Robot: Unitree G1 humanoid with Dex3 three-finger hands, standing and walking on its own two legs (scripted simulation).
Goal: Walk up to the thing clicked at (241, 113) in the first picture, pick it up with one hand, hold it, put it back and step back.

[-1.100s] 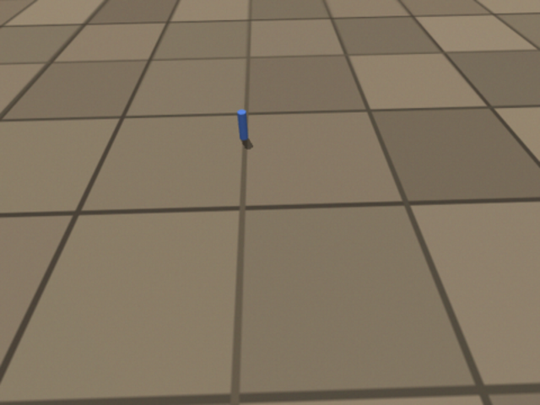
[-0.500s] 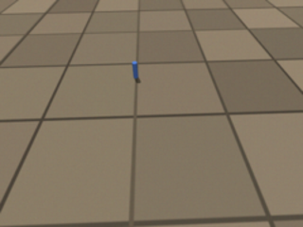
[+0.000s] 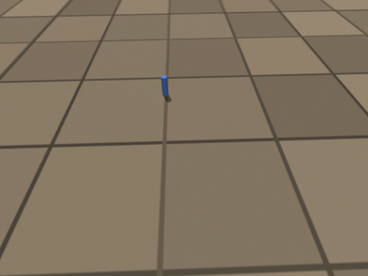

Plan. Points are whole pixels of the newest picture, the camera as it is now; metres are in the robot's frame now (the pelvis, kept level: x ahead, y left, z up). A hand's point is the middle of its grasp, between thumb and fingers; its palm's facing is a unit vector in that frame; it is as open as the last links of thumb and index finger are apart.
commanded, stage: stand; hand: left
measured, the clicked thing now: (164, 85) +1.67 +0.24 -0.69
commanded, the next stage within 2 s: walk up in 0.02 s
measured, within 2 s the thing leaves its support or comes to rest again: neither
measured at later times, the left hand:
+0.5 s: hand out of the picture +0.10 +0.29 -0.16, palm faces +0.05 -0.91 -0.41, open 7.4 cm
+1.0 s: hand (112, 163) +0.46 +0.27 -0.13, palm faces -0.03 -0.90 -0.43, open 7.3 cm
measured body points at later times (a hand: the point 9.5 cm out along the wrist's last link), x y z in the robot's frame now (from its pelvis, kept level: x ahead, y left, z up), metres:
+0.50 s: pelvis +0.13 -0.01 -0.02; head +0.16 -0.01 +0.43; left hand +0.10 +0.33 -0.13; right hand +0.28 -0.32 -0.13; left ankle +0.28 +0.13 -0.73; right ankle +0.00 -0.12 -0.75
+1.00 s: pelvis +0.39 -0.03 -0.03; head +0.38 -0.05 +0.42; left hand +0.46 +0.32 -0.11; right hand +0.43 -0.36 -0.15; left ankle +0.30 +0.12 -0.75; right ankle +0.49 -0.15 -0.75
